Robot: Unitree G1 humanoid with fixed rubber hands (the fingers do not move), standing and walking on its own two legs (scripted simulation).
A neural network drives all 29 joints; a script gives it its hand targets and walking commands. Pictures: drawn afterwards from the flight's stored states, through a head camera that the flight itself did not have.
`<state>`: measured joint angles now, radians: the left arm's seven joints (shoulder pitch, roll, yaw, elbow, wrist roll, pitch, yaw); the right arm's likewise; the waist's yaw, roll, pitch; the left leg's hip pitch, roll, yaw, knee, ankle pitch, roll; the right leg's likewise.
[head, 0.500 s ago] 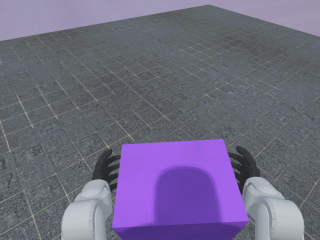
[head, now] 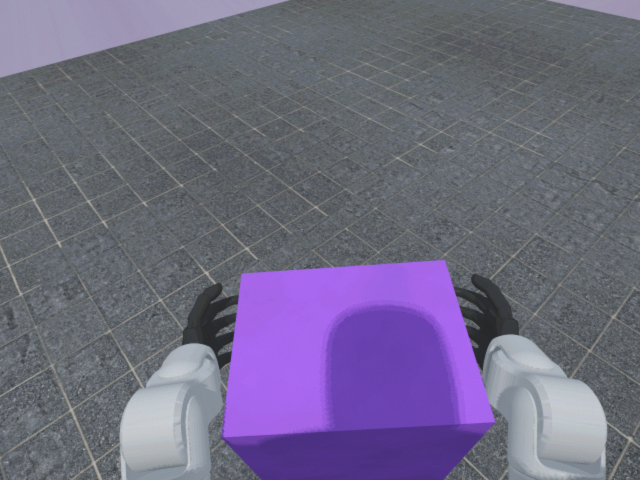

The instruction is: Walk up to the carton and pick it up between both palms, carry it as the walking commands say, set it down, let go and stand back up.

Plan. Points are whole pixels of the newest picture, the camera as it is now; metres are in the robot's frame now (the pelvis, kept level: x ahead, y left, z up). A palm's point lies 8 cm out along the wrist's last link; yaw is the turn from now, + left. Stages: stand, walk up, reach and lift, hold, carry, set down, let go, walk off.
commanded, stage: carry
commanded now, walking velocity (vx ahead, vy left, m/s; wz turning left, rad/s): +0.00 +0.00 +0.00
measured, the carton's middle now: (350, 386) +0.24 +0.00 +0.01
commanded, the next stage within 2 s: none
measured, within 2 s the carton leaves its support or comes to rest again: neither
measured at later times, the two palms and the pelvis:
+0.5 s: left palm (244, 399) +0.19 +0.11 +0.09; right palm (563, 390) +0.20 -0.20 +0.10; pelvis -0.04 -0.05 +0.00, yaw +1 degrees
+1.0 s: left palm (239, 398) +0.19 +0.11 +0.10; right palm (566, 403) +0.19 -0.20 +0.10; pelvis -0.05 -0.04 +0.00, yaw +0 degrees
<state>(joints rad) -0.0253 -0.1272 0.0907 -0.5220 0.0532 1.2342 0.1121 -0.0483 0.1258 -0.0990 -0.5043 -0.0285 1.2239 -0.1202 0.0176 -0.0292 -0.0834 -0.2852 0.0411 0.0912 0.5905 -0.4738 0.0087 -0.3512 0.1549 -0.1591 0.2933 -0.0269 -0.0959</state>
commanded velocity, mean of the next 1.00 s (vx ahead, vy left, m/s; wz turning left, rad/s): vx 0.00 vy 0.00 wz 0.00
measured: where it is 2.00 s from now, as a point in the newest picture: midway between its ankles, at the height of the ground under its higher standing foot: outside the picture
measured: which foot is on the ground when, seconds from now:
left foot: down 0.00-1.00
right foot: down 0.00-0.02, up 0.04-0.14, down 0.16-1.00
